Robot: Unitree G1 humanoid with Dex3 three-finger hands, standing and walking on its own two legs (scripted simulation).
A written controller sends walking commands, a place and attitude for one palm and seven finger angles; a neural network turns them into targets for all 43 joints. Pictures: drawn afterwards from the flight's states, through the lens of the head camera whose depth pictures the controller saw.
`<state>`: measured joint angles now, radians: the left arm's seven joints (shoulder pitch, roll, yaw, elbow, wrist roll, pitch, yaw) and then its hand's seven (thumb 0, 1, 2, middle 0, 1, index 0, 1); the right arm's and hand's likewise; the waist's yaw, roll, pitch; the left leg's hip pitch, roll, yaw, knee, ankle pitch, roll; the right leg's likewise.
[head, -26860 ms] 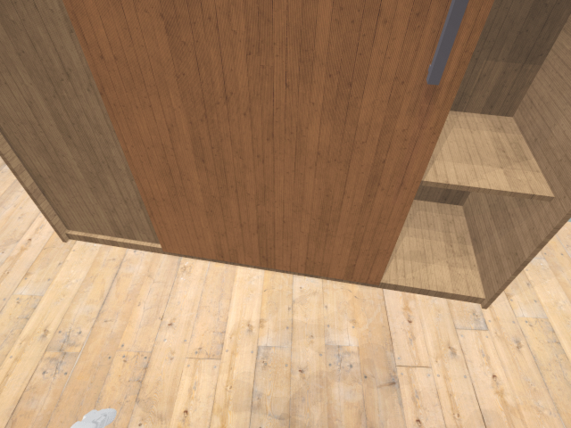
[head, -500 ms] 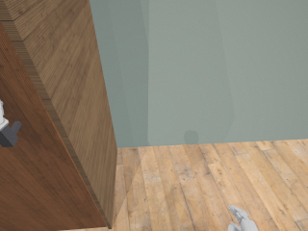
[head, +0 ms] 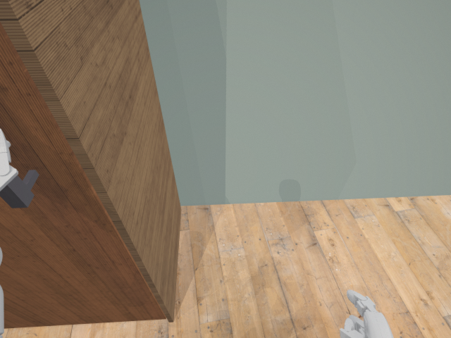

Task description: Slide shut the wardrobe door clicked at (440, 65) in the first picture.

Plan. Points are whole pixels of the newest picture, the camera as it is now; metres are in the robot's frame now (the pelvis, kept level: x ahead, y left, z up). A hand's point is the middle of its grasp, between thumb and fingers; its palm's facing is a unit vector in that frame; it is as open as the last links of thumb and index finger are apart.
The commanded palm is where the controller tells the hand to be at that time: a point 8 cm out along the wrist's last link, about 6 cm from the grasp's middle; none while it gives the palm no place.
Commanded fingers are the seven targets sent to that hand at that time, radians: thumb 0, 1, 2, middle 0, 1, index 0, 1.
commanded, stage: stop walking and hold the door there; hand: left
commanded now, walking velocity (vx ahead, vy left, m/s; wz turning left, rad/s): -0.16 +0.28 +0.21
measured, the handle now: out of the picture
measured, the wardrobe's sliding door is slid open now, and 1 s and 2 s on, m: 0.00 0.00 0.00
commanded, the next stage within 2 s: none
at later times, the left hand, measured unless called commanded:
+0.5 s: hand out of the picture +0.25 +0.31 +0.23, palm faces +0.43 -0.88 -0.22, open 6.9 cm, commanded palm +0.21 +0.34 +0.22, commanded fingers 0.00 0.90 0.90 -0.45 -1.40 -0.45 -1.40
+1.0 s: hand out of the picture +0.24 +0.31 +0.23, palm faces +0.24 -0.96 -0.15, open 7.8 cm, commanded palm +0.21 +0.34 +0.22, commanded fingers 0.00 0.90 0.90 -0.45 -1.40 -0.45 -1.40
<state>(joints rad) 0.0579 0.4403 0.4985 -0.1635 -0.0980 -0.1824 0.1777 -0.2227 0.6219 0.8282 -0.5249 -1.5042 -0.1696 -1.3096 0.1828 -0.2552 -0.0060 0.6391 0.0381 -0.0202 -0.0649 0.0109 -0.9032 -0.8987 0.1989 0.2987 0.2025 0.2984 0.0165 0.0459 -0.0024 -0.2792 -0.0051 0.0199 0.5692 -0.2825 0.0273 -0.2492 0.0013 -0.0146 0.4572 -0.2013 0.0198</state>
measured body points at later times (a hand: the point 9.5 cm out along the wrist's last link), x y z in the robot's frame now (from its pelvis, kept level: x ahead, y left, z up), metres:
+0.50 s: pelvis -0.07 +0.08 -0.01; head -0.02 +0.05 +0.44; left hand +0.23 +0.35 +0.24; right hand +0.11 -0.12 -0.13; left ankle -0.03 +0.14 -0.69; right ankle -0.08 -0.04 -0.74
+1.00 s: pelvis -0.07 +0.17 -0.01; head -0.02 +0.15 +0.43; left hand +0.22 +0.37 +0.23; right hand +0.15 +0.03 -0.13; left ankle -0.09 +0.34 -0.71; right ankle -0.06 +0.05 -0.74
